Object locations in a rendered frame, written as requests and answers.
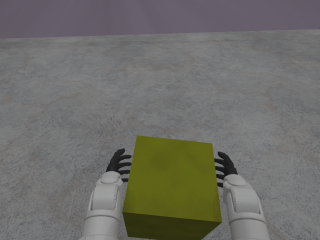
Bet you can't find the robot left forearm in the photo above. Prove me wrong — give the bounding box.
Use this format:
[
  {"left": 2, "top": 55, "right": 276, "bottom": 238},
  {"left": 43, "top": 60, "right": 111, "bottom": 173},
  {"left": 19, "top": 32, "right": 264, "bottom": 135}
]
[{"left": 78, "top": 171, "right": 123, "bottom": 240}]

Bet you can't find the carton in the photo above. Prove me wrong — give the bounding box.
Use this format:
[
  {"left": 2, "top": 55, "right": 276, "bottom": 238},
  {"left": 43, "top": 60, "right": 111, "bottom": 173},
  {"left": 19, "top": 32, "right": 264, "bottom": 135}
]
[{"left": 122, "top": 135, "right": 222, "bottom": 240}]

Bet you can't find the right robot hand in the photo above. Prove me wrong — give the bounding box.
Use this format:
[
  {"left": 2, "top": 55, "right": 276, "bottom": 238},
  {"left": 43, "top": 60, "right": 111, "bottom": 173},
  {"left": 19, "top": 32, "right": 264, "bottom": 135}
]
[{"left": 214, "top": 151, "right": 238, "bottom": 188}]

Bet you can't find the left robot hand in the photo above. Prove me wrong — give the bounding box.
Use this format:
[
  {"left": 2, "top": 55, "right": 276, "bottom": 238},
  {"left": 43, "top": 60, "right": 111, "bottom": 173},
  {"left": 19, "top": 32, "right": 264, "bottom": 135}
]
[{"left": 106, "top": 148, "right": 132, "bottom": 182}]

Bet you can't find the robot right forearm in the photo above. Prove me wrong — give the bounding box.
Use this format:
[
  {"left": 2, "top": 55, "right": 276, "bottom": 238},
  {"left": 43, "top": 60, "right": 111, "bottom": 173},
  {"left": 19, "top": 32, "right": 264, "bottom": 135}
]
[{"left": 223, "top": 174, "right": 270, "bottom": 240}]

